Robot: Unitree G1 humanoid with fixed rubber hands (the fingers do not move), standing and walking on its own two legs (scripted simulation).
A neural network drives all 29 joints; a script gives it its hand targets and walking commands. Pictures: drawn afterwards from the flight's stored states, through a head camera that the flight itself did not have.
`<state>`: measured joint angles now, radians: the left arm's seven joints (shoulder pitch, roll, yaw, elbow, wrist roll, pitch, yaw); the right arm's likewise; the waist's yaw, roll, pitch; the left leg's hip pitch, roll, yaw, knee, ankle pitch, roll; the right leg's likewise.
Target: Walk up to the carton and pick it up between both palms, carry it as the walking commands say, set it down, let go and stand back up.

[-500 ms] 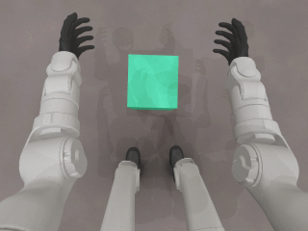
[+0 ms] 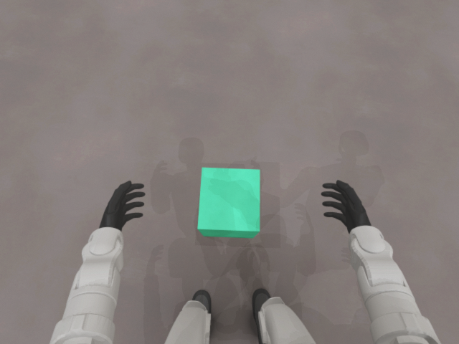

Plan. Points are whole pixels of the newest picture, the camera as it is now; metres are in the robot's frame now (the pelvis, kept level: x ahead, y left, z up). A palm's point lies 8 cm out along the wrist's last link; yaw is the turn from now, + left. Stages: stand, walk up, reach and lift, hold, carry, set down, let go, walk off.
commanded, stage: let go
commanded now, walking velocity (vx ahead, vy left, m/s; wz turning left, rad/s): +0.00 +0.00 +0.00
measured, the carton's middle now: (229, 205) +0.45 +0.00 -0.62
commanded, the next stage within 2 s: stand in 0.78 s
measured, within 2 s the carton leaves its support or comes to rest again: neither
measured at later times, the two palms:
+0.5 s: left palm (69, 308) +0.19 +0.25 -0.03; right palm (393, 297) +0.19 -0.22 -0.03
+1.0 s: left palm (43, 329) +0.16 +0.29 -0.05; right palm (421, 310) +0.17 -0.27 -0.05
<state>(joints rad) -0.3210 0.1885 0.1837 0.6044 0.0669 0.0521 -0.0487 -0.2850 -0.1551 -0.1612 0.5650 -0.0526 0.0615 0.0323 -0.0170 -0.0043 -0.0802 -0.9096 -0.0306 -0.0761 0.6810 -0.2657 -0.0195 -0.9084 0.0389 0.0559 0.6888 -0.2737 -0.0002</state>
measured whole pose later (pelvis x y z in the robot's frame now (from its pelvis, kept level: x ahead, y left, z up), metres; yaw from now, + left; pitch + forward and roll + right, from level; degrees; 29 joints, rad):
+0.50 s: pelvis +0.03 +0.01 +0.04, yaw -1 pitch -2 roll +0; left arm 0.23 0.22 0.05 0.44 0.00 0.08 -0.07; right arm 0.23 -0.22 -0.04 0.43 0.00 0.09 0.07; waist 0.00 0.01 0.07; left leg -0.13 -0.03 -0.06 0.42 -0.27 0.01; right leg -0.13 0.02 0.07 0.43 -0.27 0.01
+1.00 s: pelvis +0.03 +0.01 +0.03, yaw +0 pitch -1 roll +0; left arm 0.21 0.32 0.05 0.66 0.04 0.04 0.01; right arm 0.20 -0.32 -0.04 0.67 -0.04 0.04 -0.01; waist 0.00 0.00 0.02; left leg -0.18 -0.02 -0.06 0.50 -0.30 0.00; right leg -0.17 0.03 0.06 0.48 -0.30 0.00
